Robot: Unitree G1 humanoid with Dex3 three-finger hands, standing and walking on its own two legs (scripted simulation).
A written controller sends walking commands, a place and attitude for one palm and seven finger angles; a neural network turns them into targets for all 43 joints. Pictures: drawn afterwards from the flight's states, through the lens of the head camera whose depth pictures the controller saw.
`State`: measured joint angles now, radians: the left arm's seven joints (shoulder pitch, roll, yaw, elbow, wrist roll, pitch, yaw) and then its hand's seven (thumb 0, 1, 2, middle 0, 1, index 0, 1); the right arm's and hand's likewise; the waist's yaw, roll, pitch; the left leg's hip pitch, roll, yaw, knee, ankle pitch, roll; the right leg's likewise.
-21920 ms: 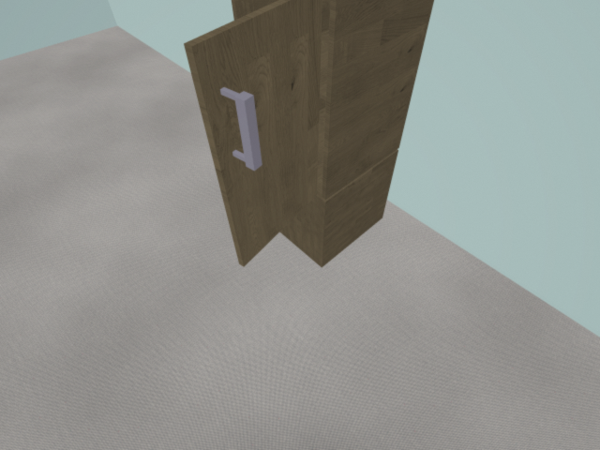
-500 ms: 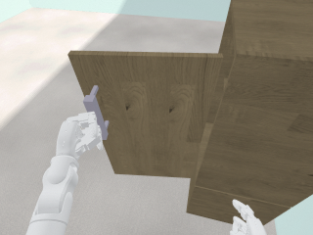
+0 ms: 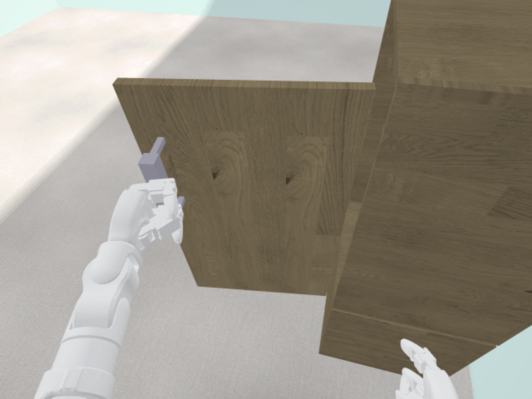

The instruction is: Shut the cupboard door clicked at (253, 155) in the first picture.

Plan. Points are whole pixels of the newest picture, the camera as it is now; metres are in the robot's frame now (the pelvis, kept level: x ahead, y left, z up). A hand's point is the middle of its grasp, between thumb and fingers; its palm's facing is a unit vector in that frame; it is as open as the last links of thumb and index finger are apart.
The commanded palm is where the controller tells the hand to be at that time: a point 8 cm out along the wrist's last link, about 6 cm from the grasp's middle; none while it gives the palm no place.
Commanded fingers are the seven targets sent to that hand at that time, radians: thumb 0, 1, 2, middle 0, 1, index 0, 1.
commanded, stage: push the door shut along its arc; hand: left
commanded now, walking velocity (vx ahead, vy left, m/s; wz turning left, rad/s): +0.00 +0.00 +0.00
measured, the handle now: (167, 184) +0.42 +0.18 +0.10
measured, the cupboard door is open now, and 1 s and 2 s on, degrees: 99 73 64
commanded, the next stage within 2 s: pull the fist back off the door in 1.62 s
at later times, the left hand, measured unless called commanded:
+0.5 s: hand (187, 188) +0.41 +0.15 +0.11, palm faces -0.18 -0.98 -0.06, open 3.2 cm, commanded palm +0.41 +0.18 +0.11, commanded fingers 0.00 0.90 0.90 -1.30 -1.50 -1.30 -1.50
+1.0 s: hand (207, 163) +0.47 +0.13 +0.10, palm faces -0.33 -0.94 -0.03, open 3.1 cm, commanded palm +0.48 +0.15 +0.11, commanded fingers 0.00 0.90 0.90 -1.30 -1.50 -1.30 -1.50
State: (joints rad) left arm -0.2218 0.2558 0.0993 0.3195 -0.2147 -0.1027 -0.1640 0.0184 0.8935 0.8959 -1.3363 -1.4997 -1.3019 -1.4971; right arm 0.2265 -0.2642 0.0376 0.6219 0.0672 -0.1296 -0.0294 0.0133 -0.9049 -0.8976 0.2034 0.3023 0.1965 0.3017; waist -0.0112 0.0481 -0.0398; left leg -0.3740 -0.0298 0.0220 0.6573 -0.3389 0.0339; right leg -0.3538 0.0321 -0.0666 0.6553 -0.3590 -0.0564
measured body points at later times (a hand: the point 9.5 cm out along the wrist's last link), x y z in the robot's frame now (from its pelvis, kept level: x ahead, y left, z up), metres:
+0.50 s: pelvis -0.01 +0.01 -0.01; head +0.03 +0.00 +0.44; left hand +0.41 +0.20 +0.11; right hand +0.10 -0.25 -0.12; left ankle +0.00 +0.10 -0.72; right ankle -0.01 -0.08 -0.72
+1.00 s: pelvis +0.00 +0.02 -0.01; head +0.08 +0.02 +0.43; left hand +0.48 +0.18 +0.11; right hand +0.02 -0.25 -0.13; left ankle +0.00 +0.10 -0.72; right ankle -0.01 -0.08 -0.72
